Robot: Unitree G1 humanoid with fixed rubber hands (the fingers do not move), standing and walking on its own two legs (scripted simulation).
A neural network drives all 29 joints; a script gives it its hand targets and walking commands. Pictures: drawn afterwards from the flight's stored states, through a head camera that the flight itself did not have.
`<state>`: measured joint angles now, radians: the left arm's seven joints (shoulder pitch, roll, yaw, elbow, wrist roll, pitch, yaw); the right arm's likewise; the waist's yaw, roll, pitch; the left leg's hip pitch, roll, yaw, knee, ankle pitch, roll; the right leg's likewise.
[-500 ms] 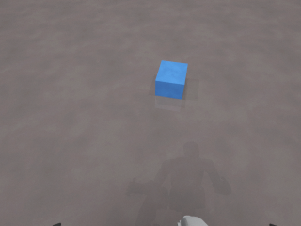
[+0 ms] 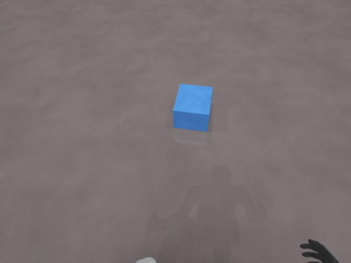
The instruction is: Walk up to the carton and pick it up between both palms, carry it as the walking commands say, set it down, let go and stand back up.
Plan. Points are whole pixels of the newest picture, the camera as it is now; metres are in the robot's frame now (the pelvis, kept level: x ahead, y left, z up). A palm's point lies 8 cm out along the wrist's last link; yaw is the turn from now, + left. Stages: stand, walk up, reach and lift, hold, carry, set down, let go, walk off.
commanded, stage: walk up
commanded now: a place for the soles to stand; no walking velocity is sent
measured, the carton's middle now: (193, 107) +1.24 -0.10 -0.66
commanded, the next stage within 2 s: none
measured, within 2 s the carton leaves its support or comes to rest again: neither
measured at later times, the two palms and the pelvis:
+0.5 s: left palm (80, 230) +0.21 +0.27 -0.08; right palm (324, 212) +0.25 -0.35 -0.08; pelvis +0.15 -0.04 +0.00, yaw -1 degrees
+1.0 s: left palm (98, 176) +0.36 +0.26 -0.09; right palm (310, 172) +0.36 -0.36 -0.09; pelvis +0.28 -0.05 +0.00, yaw -2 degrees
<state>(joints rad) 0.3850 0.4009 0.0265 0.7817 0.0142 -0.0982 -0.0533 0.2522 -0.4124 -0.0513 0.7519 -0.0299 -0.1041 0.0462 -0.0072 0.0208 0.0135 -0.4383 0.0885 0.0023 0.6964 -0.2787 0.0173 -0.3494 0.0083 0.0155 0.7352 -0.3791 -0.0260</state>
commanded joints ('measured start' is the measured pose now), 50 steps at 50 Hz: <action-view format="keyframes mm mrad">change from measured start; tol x32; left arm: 1 -120 221 58 -134 0 -18 22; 50 -8 311 112 -52 -1 -25 34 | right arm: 1 214 -385 -133 -5 29 -51 -29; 50 11 -228 -87 -54 3 2 -2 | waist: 1 -114 78 -88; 12 47 101 -116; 15 106 -364 -79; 30 -114 190 -168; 50 38 -132 95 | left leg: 1 565 386 -589 -386 -193 252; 12 237 140 16 -77 119 158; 16 -460 -37 -47 513 -250 40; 28 172 -73 88 -150 -32 21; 31 628 356 -557 -386 -102 224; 37 491 215 -159 -228 347 245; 44 -481 -48 23 478 -247 40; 50 -215 12 1 229 -167 11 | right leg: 1 -583 -10 112 456 -102 -4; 12 -5 22 -164 -213 144 14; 14 338 -139 253 -287 -48 -94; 16 244 -357 768 -507 -335 -237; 25 6 -232 387 -409 -79 -229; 32 -562 -26 75 417 -121 18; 41 42 -2 -134 -161 143 4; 43 399 -168 340 -330 -32 -84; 45 220 -408 754 -474 -293 -301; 50 -15 -229 436 -393 -134 -227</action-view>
